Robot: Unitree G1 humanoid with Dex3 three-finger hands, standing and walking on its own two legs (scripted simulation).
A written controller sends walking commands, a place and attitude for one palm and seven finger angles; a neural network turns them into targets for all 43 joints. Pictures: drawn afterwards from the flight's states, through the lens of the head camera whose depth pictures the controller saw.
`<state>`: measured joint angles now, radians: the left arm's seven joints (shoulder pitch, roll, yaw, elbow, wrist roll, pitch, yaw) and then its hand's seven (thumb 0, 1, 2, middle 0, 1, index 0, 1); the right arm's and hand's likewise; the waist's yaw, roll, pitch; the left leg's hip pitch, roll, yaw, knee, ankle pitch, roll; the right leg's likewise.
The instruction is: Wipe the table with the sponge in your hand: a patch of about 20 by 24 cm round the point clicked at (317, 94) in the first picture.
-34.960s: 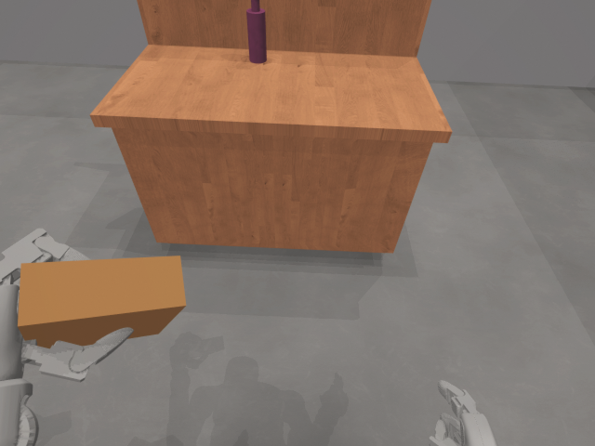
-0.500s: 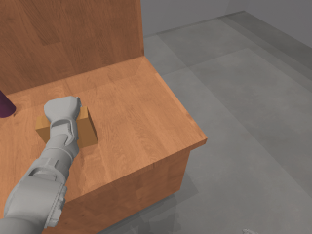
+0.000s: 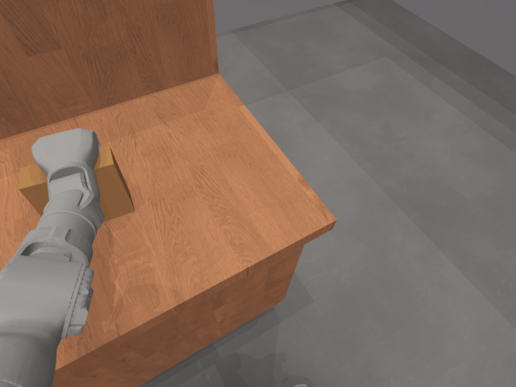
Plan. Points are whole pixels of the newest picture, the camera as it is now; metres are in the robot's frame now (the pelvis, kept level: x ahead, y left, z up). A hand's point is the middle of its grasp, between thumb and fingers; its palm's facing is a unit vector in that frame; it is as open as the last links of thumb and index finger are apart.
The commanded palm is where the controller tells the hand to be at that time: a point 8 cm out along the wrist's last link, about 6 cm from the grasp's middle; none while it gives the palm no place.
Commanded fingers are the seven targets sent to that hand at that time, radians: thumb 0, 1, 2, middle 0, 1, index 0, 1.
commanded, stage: wipe forward along the middle lane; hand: left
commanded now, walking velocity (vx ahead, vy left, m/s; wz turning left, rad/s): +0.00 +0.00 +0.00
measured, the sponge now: (87, 199) +0.44 +0.30 -0.01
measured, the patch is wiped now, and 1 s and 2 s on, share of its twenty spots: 1.00 1.00 1.00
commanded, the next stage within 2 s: slide back across to the first lane in 0.12 s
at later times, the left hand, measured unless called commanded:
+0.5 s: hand (70, 165) +0.47 +0.32 +0.04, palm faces -0.10 -0.02 -1.00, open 9.4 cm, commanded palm +0.45 +0.32 +0.08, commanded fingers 0.00 0.10 1.30 -1.20 -1.60 -1.20 -1.60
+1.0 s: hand (25, 181) +0.44 +0.38 +0.04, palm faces -0.13 -0.03 -0.99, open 9.4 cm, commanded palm +0.42 +0.37 +0.08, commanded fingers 0.00 0.10 1.30 -1.20 -1.60 -1.20 -1.60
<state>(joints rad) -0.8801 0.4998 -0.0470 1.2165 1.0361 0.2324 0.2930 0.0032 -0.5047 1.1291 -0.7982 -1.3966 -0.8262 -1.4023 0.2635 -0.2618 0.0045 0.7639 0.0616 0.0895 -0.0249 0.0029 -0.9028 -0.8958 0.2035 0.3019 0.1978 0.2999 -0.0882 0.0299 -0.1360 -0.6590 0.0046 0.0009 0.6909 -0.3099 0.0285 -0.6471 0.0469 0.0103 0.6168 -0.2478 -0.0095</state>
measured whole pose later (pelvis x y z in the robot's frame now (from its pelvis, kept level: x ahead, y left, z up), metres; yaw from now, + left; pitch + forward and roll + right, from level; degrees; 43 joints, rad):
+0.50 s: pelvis +0.02 +0.01 +0.00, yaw -1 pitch +17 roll -2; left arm -0.85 0.55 0.02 1.18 1.05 0.19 0.28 0.00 -0.50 1.13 -0.78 -1.41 -0.81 -1.42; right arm 0.31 -0.25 0.00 0.76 0.06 0.11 0.00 0.00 -0.90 -0.90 0.20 0.30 0.20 0.30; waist -0.10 0.04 -0.14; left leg -0.65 0.00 0.01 0.70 -0.34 0.05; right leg -0.64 0.04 0.02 0.60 -0.26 0.01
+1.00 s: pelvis +0.03 +0.02 +0.01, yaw +1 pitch +15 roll -3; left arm -0.71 0.64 0.07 1.07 1.07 0.05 0.21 -0.01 -0.48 1.12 -0.77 -1.42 -0.80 -1.44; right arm 0.26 -0.28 -0.02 0.74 0.06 0.13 -0.01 0.00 -0.90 -0.90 0.20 0.30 0.20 0.30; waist -0.05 0.02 -0.12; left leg -0.57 -0.01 -0.01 0.66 -0.34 0.05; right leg -0.54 0.04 0.00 0.55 -0.27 0.00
